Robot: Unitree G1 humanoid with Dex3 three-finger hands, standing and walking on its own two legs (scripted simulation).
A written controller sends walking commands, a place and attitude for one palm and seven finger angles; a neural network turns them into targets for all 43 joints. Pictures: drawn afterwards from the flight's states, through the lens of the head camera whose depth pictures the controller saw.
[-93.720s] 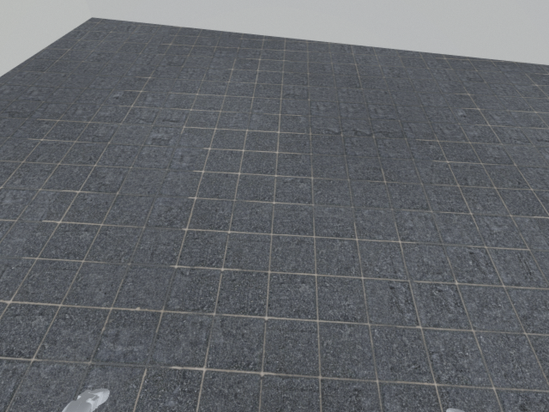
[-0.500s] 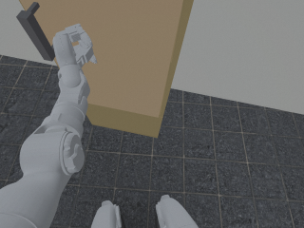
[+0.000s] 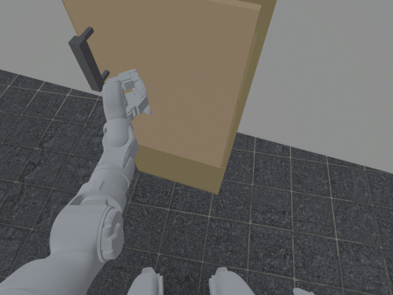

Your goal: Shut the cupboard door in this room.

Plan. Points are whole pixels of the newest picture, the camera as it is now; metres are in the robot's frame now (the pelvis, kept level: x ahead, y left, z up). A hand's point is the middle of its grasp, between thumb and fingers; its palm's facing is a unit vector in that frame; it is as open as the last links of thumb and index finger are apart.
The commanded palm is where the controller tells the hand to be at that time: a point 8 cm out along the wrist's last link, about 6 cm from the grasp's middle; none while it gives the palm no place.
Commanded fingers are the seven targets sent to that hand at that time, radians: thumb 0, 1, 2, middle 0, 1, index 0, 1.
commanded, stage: draw the hand back to the body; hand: left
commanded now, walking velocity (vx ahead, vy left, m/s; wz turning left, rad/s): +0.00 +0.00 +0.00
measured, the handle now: (93, 60) +0.64 +0.19 +0.07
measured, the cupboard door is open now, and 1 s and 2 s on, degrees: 0 0 0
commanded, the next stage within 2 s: step back with the hand held close in 1.50 s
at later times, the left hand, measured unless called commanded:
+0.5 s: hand (70, 147) +0.35 +0.16 +0.15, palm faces +0.06 -0.99 -0.11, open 3.1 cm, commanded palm +0.31 +0.22 +0.16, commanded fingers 0.00 0.90 0.90 -1.02 -1.20 -1.02 -1.20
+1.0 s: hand out of the picture +0.23 +0.28 +0.22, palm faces +0.38 -0.86 -0.35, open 5.2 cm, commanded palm +0.18 +0.32 +0.24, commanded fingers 0.00 0.90 0.90 -0.34 -0.45 -0.34 -0.45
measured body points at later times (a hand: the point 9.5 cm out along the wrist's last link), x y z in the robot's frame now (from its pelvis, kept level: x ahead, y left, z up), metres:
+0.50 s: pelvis +0.00 +0.02 +0.05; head +0.01 +0.01 +0.50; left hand +0.34 +0.22 +0.16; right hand +0.15 -0.24 -0.04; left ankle +0.03 +0.14 -0.66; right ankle -0.02 -0.09 -0.66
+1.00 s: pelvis +0.02 +0.03 +0.08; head +0.00 +0.01 +0.53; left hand +0.21 +0.32 +0.24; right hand +0.22 -0.17 +0.00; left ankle +0.03 +0.14 -0.66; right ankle -0.02 -0.09 -0.66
